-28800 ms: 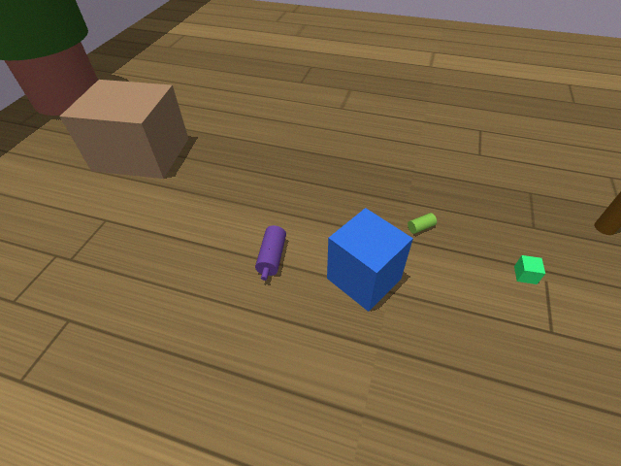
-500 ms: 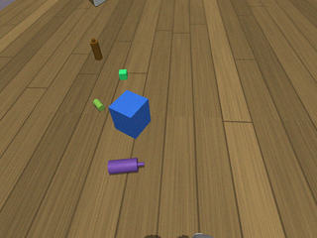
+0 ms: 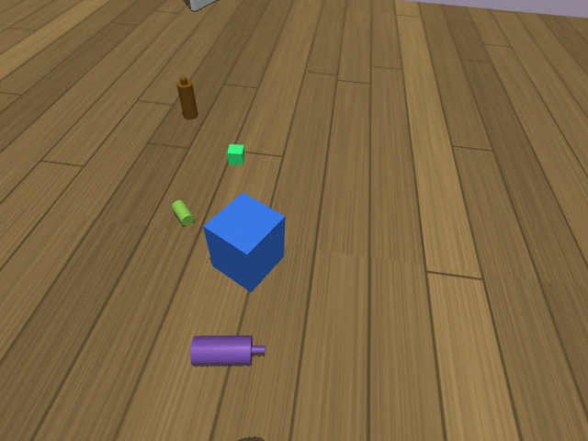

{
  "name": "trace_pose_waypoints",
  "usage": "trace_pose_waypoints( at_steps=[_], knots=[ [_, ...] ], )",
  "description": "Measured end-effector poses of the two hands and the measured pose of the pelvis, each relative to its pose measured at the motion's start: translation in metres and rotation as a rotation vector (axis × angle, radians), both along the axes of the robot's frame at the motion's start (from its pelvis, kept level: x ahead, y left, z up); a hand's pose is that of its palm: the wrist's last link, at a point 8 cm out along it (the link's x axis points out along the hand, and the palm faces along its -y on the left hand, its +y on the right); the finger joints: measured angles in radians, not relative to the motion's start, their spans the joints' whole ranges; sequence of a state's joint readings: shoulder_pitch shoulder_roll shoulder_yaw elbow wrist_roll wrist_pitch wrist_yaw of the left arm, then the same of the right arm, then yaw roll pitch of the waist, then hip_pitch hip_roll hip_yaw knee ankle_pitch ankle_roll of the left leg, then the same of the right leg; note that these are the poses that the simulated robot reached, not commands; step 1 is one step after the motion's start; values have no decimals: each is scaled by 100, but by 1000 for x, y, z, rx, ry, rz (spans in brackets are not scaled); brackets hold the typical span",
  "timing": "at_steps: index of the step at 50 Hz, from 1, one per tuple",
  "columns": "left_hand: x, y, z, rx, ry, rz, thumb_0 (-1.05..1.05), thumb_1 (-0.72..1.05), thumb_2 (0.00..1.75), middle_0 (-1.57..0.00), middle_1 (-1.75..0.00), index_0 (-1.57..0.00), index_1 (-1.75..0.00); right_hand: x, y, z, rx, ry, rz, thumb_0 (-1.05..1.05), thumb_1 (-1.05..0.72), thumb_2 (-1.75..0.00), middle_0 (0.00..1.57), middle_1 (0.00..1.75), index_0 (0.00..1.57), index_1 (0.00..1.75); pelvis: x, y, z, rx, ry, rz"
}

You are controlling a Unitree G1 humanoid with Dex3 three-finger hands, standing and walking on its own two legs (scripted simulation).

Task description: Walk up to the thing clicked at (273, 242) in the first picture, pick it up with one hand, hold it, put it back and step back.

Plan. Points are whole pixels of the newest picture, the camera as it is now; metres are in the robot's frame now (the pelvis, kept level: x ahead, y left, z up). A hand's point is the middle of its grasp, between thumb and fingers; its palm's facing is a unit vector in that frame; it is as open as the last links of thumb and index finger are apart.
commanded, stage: walk up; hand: left
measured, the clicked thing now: (229, 349) +0.52 +0.19 -0.71
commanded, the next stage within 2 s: none
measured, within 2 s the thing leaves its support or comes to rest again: neither
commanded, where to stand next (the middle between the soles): +0.14 -0.01 m, yaw +0 degrees
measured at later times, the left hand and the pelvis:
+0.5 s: hand (151, 427) +0.19 +0.22 -0.14, palm faces -0.02 -0.93 -0.37, open 7.4 cm; pelvis +0.07 -0.03 -0.01, yaw +0 degrees
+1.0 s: hand out of the picture +0.16 +0.24 -0.13, palm faces +0.05 -0.94 -0.34, open 7.4 cm; pelvis +0.09 -0.02 +0.02, yaw +2 degrees
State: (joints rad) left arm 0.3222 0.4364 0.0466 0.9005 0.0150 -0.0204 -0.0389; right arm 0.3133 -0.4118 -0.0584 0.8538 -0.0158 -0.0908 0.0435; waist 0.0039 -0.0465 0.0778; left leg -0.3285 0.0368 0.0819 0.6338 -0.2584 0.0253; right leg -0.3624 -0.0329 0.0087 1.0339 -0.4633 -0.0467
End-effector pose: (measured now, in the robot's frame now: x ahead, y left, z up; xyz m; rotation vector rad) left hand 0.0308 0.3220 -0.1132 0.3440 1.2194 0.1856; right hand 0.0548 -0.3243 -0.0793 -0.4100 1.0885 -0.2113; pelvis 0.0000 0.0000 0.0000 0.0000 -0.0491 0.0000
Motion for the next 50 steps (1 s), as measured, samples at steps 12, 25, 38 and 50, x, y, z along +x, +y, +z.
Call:
trace_pose_waypoints(
  at_steps=[12, 25, 38, 50],
  knots=[
    [101, -26, 7, 26, -58, -27, 1, 90, 90, -20, -30, -20, -30, 44, -13, -20, 30, 81, -36, 1, -90, -90, 20, 30, 21, 30, 58, -22, -1, 17, -1, -1],
    [147, -56, 7, 10, -114, -24, 1, 90, 90, -20, -30, -20, -30, 90, -6, -49, 89, 100, -23, 0, -90, -90, 20, 30, 21, 30, 68, -30, -6, 28, 7, 7],
    [141, -44, 11, -26, -59, 40, 1, 90, 90, -20, -30, -20, -30, 91, -3, -24, 60, 167, -30, 1, -90, -90, 20, 30, 21, 30, 81, -22, 13, 8, 7, 23],
    [119, -40, 16, -21, 5, 99, 1, 90, 90, -20, -30, -20, -30, 132, 7, -18, 80, 119, 5, 1, -90, -90, 20, 30, 21, 30, 90, -22, 21, 4, 6, 37]
  ],
)
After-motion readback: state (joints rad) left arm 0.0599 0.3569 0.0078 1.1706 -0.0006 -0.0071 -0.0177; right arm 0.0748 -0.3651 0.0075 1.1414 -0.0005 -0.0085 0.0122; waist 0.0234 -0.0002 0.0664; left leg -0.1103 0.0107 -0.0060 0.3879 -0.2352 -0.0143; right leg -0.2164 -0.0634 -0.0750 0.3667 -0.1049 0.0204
